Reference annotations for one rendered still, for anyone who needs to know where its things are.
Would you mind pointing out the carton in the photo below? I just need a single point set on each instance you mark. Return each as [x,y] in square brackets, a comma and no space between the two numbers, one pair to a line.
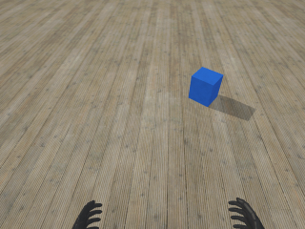
[205,85]

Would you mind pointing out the robot left hand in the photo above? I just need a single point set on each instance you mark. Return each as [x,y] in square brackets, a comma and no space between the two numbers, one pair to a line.
[83,220]

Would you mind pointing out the robot right hand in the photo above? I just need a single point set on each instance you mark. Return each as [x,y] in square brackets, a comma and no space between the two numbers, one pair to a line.
[250,218]

